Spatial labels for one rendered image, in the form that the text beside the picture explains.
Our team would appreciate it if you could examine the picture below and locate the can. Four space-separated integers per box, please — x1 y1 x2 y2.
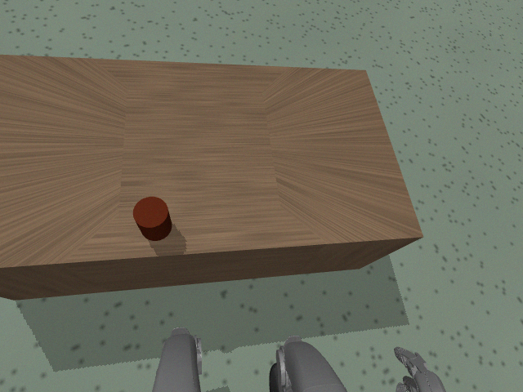
133 197 172 241

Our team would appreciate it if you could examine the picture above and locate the right robot hand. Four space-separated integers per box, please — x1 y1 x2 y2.
394 347 446 392

